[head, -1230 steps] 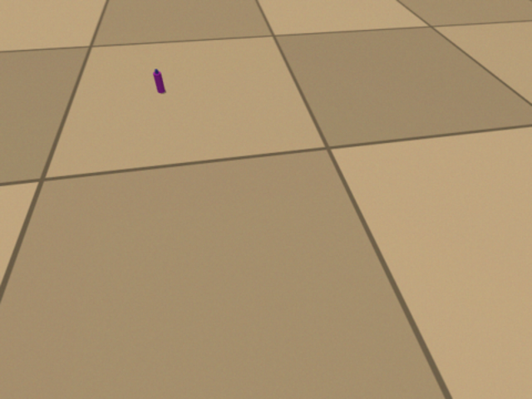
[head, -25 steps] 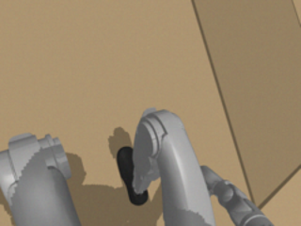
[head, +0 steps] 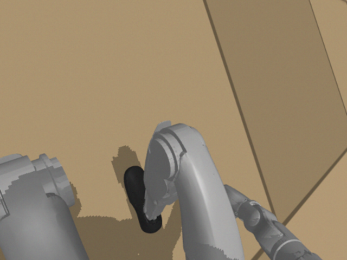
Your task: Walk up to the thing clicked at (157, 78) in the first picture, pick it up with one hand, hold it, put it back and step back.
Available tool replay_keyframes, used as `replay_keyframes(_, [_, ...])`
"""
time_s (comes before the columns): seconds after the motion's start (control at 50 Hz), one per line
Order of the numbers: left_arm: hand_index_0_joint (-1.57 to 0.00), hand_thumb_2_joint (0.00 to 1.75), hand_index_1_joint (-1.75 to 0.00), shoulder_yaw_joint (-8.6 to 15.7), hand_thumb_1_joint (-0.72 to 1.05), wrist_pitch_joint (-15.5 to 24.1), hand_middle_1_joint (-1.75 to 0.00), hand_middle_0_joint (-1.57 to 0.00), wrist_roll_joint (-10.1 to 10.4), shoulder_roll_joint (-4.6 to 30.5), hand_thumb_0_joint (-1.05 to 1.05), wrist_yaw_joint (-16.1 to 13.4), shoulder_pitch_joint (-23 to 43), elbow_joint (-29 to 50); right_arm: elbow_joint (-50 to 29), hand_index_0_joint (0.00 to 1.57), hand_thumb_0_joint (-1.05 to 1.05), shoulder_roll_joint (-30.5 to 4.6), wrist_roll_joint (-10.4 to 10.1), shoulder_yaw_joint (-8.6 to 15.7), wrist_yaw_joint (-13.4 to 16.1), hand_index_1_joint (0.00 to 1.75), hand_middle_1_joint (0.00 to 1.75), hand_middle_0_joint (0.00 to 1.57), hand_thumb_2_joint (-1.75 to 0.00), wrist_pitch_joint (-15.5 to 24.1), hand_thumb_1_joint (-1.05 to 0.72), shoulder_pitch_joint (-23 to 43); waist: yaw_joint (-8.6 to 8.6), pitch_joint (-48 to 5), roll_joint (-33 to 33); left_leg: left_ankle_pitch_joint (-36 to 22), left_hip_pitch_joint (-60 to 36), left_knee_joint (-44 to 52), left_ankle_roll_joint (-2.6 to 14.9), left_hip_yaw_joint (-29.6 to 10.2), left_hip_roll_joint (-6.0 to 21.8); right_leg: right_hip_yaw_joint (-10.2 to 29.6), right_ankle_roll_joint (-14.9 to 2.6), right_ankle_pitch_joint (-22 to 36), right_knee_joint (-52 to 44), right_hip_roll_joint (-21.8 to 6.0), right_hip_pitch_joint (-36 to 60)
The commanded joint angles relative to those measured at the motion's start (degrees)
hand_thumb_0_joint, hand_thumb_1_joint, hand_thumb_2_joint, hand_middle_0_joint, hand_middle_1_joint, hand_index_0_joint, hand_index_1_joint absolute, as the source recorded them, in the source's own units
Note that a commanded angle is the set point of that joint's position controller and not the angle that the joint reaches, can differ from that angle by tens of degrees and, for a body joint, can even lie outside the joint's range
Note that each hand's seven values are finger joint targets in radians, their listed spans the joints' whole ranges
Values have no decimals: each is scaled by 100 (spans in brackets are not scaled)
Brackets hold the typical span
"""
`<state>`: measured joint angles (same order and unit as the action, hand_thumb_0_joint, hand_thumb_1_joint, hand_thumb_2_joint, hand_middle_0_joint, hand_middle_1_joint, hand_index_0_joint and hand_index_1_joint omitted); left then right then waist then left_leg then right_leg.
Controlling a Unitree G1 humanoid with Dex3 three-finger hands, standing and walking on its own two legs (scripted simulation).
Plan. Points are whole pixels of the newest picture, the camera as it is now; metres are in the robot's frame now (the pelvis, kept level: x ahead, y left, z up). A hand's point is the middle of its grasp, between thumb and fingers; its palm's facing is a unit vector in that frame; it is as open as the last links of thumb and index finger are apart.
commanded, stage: lower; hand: left
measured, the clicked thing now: out of the picture +0.42 +0.32 -0.19
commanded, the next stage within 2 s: loosen in 0.26 s
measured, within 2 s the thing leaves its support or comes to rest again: rests again in 0.12 s
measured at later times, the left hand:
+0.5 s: hand out of the picture +0.42 +0.32 -0.18, palm faces +0.50 -0.87 -0.01, open 7.1 cm
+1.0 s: hand out of the picture +0.43 +0.32 -0.18, palm faces +0.49 -0.87 +0.00, open 13.2 cm
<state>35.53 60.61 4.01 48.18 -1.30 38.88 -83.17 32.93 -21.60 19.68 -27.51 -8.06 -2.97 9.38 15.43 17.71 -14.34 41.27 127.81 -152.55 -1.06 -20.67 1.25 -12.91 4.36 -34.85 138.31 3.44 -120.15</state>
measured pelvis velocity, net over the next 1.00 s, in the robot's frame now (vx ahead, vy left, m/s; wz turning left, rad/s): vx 0.00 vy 0.01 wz -0.02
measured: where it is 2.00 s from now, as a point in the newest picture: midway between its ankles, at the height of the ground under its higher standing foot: (105, 235)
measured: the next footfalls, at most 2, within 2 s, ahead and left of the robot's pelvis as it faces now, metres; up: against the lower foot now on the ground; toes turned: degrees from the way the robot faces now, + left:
none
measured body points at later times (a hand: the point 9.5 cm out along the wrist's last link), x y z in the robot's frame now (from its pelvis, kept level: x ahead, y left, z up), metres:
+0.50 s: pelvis +0.00 +0.00 +0.00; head +0.23 +0.18 +0.33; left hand +0.39 +0.36 -0.17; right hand +0.16 -0.25 -0.04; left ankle +0.08 +0.13 -0.25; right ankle +0.14 -0.12 -0.25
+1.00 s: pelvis +0.00 +0.01 +0.00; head +0.23 +0.19 +0.33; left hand +0.40 +0.36 -0.18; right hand +0.16 -0.24 -0.03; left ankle +0.08 +0.13 -0.25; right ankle +0.14 -0.12 -0.25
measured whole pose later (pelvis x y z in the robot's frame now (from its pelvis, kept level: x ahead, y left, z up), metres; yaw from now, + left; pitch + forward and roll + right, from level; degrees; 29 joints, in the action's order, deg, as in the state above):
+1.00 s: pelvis +0.00 +0.01 +0.00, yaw -1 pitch +12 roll -18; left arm 33.6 63.3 4.6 50.3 -2.7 38.7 -84.9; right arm 30.9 -21.9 20.7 -30.4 -8.0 -2.9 10.8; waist 15.1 18.9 -16.4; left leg 41.5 126.7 -153.1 -0.3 -22.4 1.7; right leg -14.3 4.6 -34.1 137.0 4.3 -118.2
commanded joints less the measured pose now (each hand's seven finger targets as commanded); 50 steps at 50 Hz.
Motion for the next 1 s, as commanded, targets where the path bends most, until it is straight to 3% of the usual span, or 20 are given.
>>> replay_keyframes(0.0, [-136, 133, -144, 19, 46, 518, -143, -136, 36, 1223, 0, -40, 1147, 812, -70, 20, 0, -2033, 69, 624, 97, 30, 30, 20, -90, -58, -90, -291, 533, -3503, 3104, -1040, -2300, 1893, -58, 506, 346, -682, -426, 1126, -875, 189, 1787])
replay_keyframes(0.06, [-137, 132, -144, -35, 45, 555, -143, -137, 7, 1336, 0, -45, 1286, 846, -82, 20, 0, -2059, 76, 608, 104, 30, 30, 20, -90, -63, -90, -260, 575, -3363, 3143, -820, -2196, 1916, -47, 505, 347, -689, -438, 965, -903, 195, 1697])
replay_keyframes(0.1, [-136, 132, -143, 48, 43, 567, -142, -136, 14, 1405, 0, -60, 1148, 797, -114, 20, 0, -2069, 75, 599, 104, 30, 30, 20, -90, -51, -90, -233, 498, -3391, 3130, -847, -2263, 1913, -55, 484, 364, -703, -435, 972, -885, 204, 1709])
replay_keyframes(0.18, [-136, 131, -143, -76, 42, 629, -142, -136, 31, 1298, 0, -82, 1221, 728, -131, 20, 0, -2087, 100, 560, 93, 30, 30, 20, -90, -40, -90, -170, 580, -3281, 3125, -726, -2201, 1927, -53, 453, 363, -747, -425, 918, -896, 211, 1705])
replay_keyframes(0.34, [-134, 129, -140, -88, 41, 666, -139, -133, 94, 1230, 0, -73, 1088, 504, -138, 20, 0, -2102, 125, 487, 121, 30, 30, 20, -90, -39, -90, -164, 644, -3263, 2946, -933, -2260, 1849, -45, 390, 384, -792, -398, 1101, -927, 240, 1793])
replay_keyframes(0.36, [-136, 121, -134, -153, 43, 671, -136, -134, 58, 1262, 0, -71, 1106, 504, -144, 20, 0, -2109, 125, 483, 122, 30, 30, 20, -90, -38, -90, -139, 653, -3191, 2992, -909, -2223, 1873, -49, 379, 388, -801, -415, 1069, -905, 234, 1742])
replay_keyframes(0.42, [-126, 97, -116, -140, 28, 686, -119, -124, 75, 1332, 0, -60, 1157, 518, -175, 20, 0, -2120, 122, 476, 118, 30, 30, 20, -89, -43, -90, -116, 628, -3119, 2995, -744, -2154, 1877, -33, 393, 378, -793, -418, 949, -933, 241, 1695])
replay_keyframes(0.54, [-114, 69, -96, -210, -4, 723, -98, -112, 57, 1293, 0, -77, 1244, 563, -223, 20, 0, -2115, 141, 463, 115, 30, 30, 20, -89, -35, -91, -68, 651, -3112, 2980, -737, -2225, 1914, -41, 359, 392, -805, -411, 933, -947, 242, 1682])
replay_keyframes(0.6, [-90, 58, -77, -186, -16, 698, -78, -88, 85, 1310, 0, -77, 1153, 527, -210, 20, 0, -2097, 139, 445, 112, 30, 30, 20, -90, -38, -91, -66, 613, -3075, 2962, -632, -2127, 1884, -15, 390, 381, -791, -420, 874, -976, 266, 1704])
replay_keyframes(0.66, [-78, 46, -64, -152, -29, 687, -65, -77, 74, 1312, 0, -94, 1085, 481, -236, 20, 0, -2112, 140, 451, 106, 30, 30, 20, -90, -32, -91, -70, 590, -3091, 3016, -674, -2207, 1936, -40, 363, 392, -812, -425, 896, -950, 258, 1705])
replay_keyframes(0.68, [-75, 43, -62, -93, -31, 677, -62, -75, 89, 1305, 0, -97, 1014, 508, -235, 20, 0, -2095, 142, 455, 112, 30, 30, 20, -90, -42, -91, -83, 538, -3190, 3001, -756, -2273, 1915, -45, 377, 396, -809, -422, 943, -962, 270, 1762])
replay_keyframes(0.82, [-60, 33, -48, -118, -41, 653, -48, -61, 58, 1309, 0, -124, 1025, 577, -262, 20, 0, -2110, 138, 453, 116, 30, 30, 20, -90, -64, -91, -46, 570, -3124, 3093, -865, -2326, 1951, -70, 345, 419, -823, -428, 1009, -932, 255, 1718])
replay_keyframes(0.84, [-57, 31, -46, -232, -41, 677, -45, -58, 45, 1223, 0, -117, 1137, 638, -277, 20, 0, -2117, 140, 457, 109, 30, 30, 20, -90, -64, -91, -13, 628, -3065, 3121, -774, -2299, 1986, -79, 314, 422, -847, -429, 945, -923, 245, 1655])
replay_keyframes(0.98, [-37, 21, -29, -192, -48, 647, -27, -39, 78, 1215, 0, -119, 1086, 601, -267, 20, 0, -2093, 149, 443, 114, 30, 30, 20, -90, -62, -91, -63, 601, -3184, 2982, -875, -2282, 1885, -44, 372, 397, -818, -423, 1037, -989, 271, 1795])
